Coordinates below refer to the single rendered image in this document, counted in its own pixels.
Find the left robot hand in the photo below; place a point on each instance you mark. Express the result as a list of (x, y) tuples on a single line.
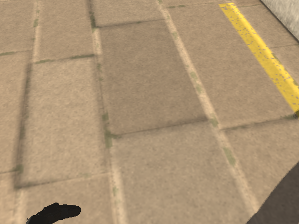
[(53, 213)]

